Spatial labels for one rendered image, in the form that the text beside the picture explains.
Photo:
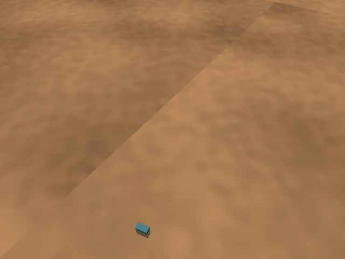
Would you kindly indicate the small box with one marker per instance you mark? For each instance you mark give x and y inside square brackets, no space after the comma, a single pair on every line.
[142,228]

